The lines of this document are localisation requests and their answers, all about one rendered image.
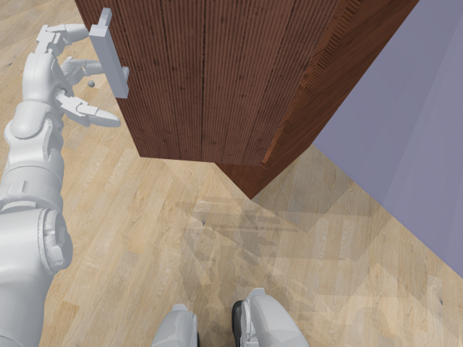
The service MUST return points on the robot thigh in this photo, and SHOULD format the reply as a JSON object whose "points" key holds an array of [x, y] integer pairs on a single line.
{"points": [[177, 329], [272, 325]]}

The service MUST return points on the robot left thigh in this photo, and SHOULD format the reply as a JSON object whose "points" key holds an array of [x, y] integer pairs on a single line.
{"points": [[177, 329]]}

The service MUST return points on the robot right thigh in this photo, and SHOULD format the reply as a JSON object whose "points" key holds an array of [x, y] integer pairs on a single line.
{"points": [[272, 325]]}

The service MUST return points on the cupboard door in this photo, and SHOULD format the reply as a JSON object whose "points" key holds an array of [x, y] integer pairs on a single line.
{"points": [[210, 80]]}

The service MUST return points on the handle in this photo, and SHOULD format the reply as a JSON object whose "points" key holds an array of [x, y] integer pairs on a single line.
{"points": [[103, 44]]}

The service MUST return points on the robot left upper arm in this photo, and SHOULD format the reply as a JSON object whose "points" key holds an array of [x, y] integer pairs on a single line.
{"points": [[34, 246]]}

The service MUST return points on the left robot forearm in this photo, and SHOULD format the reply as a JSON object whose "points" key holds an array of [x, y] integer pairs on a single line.
{"points": [[33, 176]]}

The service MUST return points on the left robot hand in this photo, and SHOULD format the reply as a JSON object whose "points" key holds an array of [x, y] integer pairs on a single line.
{"points": [[43, 78]]}

